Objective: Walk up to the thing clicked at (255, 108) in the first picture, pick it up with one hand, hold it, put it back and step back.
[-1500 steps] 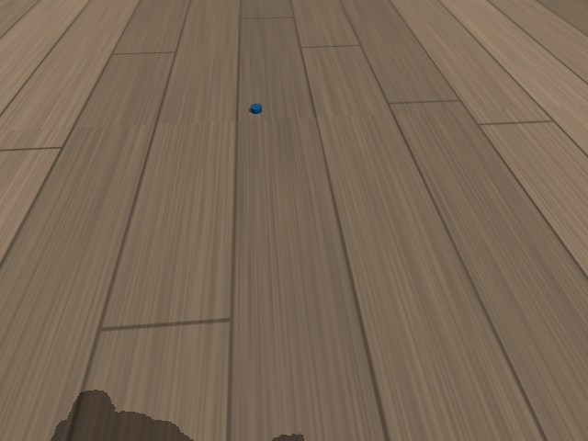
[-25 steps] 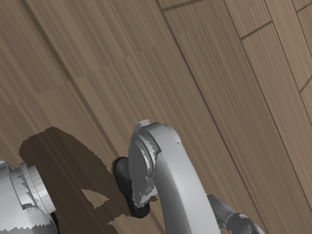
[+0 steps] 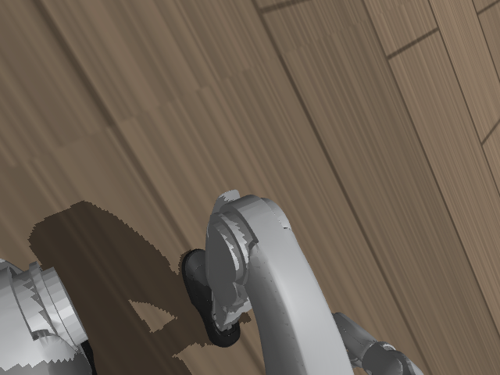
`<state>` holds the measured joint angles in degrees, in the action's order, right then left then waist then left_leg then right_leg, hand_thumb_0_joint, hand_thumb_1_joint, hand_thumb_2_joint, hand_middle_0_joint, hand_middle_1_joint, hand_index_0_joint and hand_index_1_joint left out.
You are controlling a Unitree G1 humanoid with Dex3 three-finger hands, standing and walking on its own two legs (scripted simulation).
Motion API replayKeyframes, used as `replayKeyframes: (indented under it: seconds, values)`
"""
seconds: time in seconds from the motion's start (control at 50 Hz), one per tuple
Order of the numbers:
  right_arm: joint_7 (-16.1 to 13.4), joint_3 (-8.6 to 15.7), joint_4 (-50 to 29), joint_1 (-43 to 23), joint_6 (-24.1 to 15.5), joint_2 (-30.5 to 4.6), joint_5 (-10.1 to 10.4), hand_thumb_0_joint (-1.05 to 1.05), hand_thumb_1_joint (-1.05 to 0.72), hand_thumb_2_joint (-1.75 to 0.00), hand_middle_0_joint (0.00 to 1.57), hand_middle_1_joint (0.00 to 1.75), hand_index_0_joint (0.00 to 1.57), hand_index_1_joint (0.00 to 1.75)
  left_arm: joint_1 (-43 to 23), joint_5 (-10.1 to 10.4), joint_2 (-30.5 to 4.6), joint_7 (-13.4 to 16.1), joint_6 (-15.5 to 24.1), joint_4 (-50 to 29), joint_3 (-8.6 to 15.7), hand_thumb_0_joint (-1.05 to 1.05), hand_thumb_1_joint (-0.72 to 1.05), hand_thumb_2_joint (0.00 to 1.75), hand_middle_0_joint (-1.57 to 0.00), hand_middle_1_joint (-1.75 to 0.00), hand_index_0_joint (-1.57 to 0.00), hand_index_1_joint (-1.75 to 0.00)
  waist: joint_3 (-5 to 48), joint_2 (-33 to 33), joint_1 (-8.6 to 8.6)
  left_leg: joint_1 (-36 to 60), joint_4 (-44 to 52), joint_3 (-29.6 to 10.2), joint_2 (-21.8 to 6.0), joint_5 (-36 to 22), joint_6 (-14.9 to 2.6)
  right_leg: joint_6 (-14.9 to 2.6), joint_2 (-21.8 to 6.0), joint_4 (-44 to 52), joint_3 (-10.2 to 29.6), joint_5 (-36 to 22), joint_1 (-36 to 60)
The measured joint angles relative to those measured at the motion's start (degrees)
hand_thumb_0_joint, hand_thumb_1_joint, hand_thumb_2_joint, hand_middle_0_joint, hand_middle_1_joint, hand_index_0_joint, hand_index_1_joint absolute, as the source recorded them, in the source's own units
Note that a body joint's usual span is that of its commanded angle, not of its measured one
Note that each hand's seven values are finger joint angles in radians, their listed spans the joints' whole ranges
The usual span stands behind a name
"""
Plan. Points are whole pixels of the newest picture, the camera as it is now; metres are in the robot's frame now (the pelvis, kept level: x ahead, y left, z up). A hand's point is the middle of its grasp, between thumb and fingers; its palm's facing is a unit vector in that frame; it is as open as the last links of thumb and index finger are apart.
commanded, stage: close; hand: left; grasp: from above
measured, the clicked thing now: out of the picture +0.43 +0.41 -0.28
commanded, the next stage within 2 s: settle in 0.92 s
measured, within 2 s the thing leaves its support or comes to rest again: leaves its support in 1.26 s
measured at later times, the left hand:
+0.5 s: hand out of the picture +0.42 +0.39 -0.25, palm faces -0.44 -0.19 -0.88, open 10.2 cm
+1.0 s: hand out of the picture +0.42 +0.39 -0.25, palm faces -0.42 -0.18 -0.89, open 8.3 cm
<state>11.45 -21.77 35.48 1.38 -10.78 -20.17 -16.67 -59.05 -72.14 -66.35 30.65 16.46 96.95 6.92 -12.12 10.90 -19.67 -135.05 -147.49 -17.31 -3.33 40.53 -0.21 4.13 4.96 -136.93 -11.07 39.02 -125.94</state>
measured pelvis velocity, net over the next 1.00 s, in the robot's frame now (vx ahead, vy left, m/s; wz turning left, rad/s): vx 0.00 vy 0.00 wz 0.00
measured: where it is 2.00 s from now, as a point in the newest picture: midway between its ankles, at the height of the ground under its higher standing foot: (155, 347)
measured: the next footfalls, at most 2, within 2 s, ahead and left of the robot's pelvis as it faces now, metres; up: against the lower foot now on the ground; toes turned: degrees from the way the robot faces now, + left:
none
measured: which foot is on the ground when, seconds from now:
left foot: down 0.00-1.00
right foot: down 0.00-1.00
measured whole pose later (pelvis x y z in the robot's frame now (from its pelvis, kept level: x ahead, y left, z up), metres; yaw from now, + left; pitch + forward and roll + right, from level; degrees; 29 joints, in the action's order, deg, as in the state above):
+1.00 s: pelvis +0.00 +0.00 +0.00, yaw +0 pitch +26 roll -15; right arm 11.4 -20.7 36.0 1.4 -10.8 -20.0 -16.4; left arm -59.5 -72.9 -65.5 31.3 16.3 96.1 7.0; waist -11.2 10.7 -19.2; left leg -135.5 -147.6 -17.2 -3.3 40.6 -0.3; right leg 4.0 4.9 -137.1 -11.0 39.1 -126.4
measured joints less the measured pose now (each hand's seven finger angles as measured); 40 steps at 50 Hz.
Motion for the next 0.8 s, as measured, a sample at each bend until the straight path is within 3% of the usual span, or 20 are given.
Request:
replayKeyframes:
  seconds: [0.26,0.52,0.8]
  values:
    - [-0.09,0.21,0.24,-0.48,0.12,0.03,-0.33,0.0,-0.88,-0.89,0.2,0.3,0.2,0.3,0.0,-1.07,0.33,2.05,0.44,0.18,0.84,0.0,-0.06,0.63,-0.36,-0.81,-0.39,-0.77,0.37,0.27,0.06,-0.16,-0.23,-0.29,0.0,-0.12,0.07,-0.08,0.11,-0.07,-0.21,-0.28,-0.19]
    - [-0.11,0.45,0.12,0.23,0.03,0.07,0.01,0.0,-0.89,-0.89,0.2,0.3,0.2,0.3,0.19,-0.19,0.3,-0.05,-0.47,-0.52,0.38,0.0,0.1,0.52,-0.48,-0.72,-0.52,-0.67,0.36,-0.02,0.07,-0.14,-0.13,-0.08,0.01,0.18,-0.06,-0.11,0.04,0.05,-0.09,0.09,-0.04]
    - [0.0,0.83,0.3,-0.2,0.28,0.2,-0.22,0.0,-0.88,-0.89,0.2,0.3,0.2,0.3,0.3,-1.03,0.84,1.04,0.38,-0.86,0.49,0.0,0.23,0.44,-0.57,-0.63,-0.65,-0.59,0.82,-0.2,0.47,-0.3,-0.07,-0.05,0.04,0.09,-0.07,-0.06,0.01,0.07,-0.07,0.02,-0.24]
